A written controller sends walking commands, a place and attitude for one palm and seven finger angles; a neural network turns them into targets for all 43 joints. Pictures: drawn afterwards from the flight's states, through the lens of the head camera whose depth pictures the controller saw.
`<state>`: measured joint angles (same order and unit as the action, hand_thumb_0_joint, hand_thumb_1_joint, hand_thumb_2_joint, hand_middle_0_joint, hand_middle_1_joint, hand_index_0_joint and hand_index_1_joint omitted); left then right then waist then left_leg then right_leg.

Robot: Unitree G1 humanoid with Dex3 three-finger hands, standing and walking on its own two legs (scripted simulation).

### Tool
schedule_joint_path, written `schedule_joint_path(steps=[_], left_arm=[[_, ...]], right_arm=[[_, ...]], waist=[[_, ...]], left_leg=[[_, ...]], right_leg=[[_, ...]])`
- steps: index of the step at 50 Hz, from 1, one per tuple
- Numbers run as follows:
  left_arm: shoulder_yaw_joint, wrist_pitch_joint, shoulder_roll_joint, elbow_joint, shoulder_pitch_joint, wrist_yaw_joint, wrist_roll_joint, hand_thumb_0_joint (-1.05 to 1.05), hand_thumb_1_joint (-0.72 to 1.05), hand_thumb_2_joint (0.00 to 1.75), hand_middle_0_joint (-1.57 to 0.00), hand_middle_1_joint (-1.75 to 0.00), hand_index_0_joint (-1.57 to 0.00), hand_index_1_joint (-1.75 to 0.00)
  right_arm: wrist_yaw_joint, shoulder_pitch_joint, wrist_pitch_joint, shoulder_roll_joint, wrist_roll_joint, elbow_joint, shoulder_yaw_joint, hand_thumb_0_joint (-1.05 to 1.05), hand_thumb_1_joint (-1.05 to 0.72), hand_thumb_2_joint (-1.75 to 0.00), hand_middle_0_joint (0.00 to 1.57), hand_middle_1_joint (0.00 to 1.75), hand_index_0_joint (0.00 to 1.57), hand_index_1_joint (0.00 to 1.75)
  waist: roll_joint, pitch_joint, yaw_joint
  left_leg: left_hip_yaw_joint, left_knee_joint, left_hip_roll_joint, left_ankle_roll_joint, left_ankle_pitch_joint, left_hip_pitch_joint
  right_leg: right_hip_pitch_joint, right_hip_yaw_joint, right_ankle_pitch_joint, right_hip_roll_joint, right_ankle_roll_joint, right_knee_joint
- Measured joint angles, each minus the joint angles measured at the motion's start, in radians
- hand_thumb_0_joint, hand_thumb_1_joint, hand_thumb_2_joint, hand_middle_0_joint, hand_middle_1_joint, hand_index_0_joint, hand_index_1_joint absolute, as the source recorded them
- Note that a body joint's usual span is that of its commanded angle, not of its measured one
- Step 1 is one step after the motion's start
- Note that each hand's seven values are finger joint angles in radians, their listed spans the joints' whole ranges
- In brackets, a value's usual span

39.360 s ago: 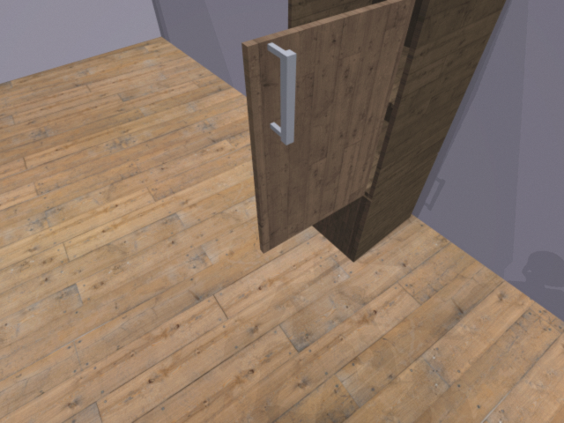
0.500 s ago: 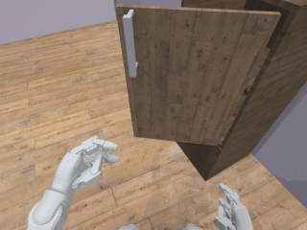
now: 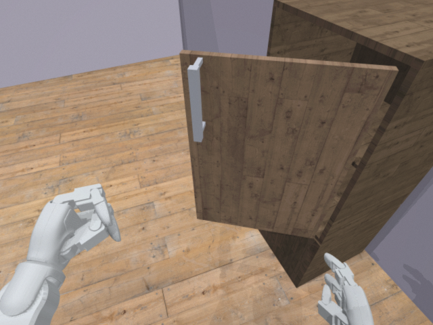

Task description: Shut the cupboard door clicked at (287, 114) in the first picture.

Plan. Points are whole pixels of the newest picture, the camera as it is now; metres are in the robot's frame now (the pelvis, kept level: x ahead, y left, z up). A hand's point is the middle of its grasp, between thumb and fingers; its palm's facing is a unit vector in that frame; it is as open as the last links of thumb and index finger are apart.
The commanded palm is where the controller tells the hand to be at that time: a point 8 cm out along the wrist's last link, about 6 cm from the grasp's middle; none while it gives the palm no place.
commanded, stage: raise the hand and make a fist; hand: left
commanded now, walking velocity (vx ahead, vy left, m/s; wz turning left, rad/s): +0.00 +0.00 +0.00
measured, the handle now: (198, 102) +0.51 +0.10 +0.18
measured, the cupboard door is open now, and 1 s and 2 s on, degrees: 54 54 54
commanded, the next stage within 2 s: bring the fist close to the handle in 0.70 s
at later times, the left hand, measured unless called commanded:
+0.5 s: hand (110, 210) +0.23 +0.18 +0.17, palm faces -0.08 -0.99 -0.07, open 3.1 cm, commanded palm +0.19 +0.23 +0.18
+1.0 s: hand (117, 195) +0.24 +0.17 +0.19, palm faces -0.05 -1.00 -0.06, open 3.1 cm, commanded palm +0.23 +0.21 +0.18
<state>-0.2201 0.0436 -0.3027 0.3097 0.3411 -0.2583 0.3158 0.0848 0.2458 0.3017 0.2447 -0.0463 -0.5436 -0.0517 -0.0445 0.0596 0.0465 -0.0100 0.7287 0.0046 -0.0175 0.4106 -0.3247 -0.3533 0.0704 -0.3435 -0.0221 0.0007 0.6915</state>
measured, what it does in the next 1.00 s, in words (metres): stands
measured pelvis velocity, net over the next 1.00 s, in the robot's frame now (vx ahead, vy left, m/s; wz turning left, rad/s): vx -0.02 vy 0.00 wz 0.00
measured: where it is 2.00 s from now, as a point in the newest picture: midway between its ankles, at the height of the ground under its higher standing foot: outside the picture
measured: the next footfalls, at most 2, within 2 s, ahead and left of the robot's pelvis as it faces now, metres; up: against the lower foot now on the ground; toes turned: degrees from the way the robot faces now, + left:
none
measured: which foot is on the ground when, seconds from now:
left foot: down 0.00-1.00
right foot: down 0.00-1.00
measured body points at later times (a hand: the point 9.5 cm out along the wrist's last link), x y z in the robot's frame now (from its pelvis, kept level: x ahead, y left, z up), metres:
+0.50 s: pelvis -0.01 -0.01 +0.02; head -0.04 -0.04 +0.46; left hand +0.23 +0.23 +0.18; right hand +0.19 -0.23 -0.05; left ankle -0.02 +0.11 -0.72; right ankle +0.01 -0.12 -0.72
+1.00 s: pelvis -0.02 +0.00 +0.02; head -0.05 -0.02 +0.46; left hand +0.24 +0.23 +0.19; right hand +0.17 -0.22 -0.05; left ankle -0.02 +0.11 -0.72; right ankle +0.01 -0.12 -0.72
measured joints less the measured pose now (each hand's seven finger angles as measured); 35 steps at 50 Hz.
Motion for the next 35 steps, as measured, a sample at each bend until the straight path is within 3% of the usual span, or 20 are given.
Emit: schedule_joint_path(steps=[5,10,19,25,28,33,35], left_arm=[[0.003,-0.071,0.015,-0.008,-0.073,-0.039,-0.002,0.01,0.9,0.9,-1.23,-1.42,-1.23,-1.42],[0.023,-0.182,-0.02,-0.013,-0.11,-0.068,-0.015,0.01,0.9,0.9,-1.27,-1.47,-1.27,-1.47],[-0.079,-0.201,-0.041,-0.029,-0.216,-0.063,0.039,0.02,0.9,0.9,-1.3,-1.5,-1.3,-1.5],[-0.042,-0.3,-0.02,-0.054,-0.187,-0.081,0.017,0.01,0.9,0.9,-1.3,-1.5,-1.3,-1.5],[-0.024,-0.294,-0.018,-0.023,-0.144,-0.063,0.009,0.01,0.9,0.9,-1.3,-1.5,-1.3,-1.5],[-0.042,-0.199,-0.02,0.015,-0.141,-0.022,0.009,0.02,0.9,0.9,-1.3,-1.5,-1.3,-1.5],[-0.05,-0.187,-0.016,0.005,-0.161,-0.017,0.005,0.02,0.9,0.9,-1.3,-1.5,-1.3,-1.5]], right_arm=[[0.001,-0.016,-0.013,0.009,-0.008,-0.013,-0.018,0.01,-0.9,-0.9,0.2,0.3,0.21,0.3],[0.01,-0.029,-0.041,0.004,-0.007,-0.016,-0.03,0.01,-0.9,-0.9,0.2,0.3,0.21,0.3],[0.005,-0.017,-0.05,0.005,-0.02,-0.062,-0.038,0.01,-0.9,-0.9,0.2,0.3,0.21,0.3],[0.001,-0.029,-0.075,0.019,-0.026,-0.047,-0.029,0.01,-0.9,-0.9,0.2,0.3,0.21,0.3],[0.002,-0.024,-0.074,0.016,-0.018,-0.039,-0.023,0.01,-0.9,-0.9,0.2,0.3,0.21,0.3],[0.002,-0.005,-0.053,0.01,-0.012,-0.055,-0.022,0.01,-0.9,-0.9,0.2,0.3,0.2,0.3],[0.002,-0.005,-0.049,0.013,-0.016,-0.063,-0.023,0.01,-0.9,-0.9,0.2,0.3,0.2,0.3]], waist=[[-0.018,-0.011,0.021],[-0.02,-0.032,0.019],[-0.024,-0.027,0.022],[-0.029,-0.041,0.006],[-0.016,-0.047,0.003],[0.005,-0.04,0.013],[0.002,-0.039,0.016]], left_leg=[[-0.012,-0.044,0.0,0.002,-0.019,0.048],[-0.007,-0.096,0.001,0.004,-0.047,0.085],[-0.008,-0.159,-0.003,0.012,-0.077,0.148],[0.005,-0.173,-0.002,0.009,-0.094,0.147],[0.01,-0.178,-0.003,0.01,-0.099,0.149],[0.004,-0.177,-0.007,0.013,-0.099,0.162],[0.0,-0.174,-0.007,0.013,-0.099,0.166]], right_leg=[[0.054,0.012,0.017,0.001,-0.002,-0.05],[0.083,0.008,0.038,0.001,-0.005,-0.086],[0.144,0.009,0.064,0.007,-0.011,-0.143],[0.135,-0.004,0.081,0.007,-0.01,-0.15],[0.133,-0.009,0.085,0.008,-0.01,-0.15],[0.152,-0.003,0.088,0.011,-0.014,-0.158],[0.161,0.001,0.09,0.011,-0.013,-0.162]])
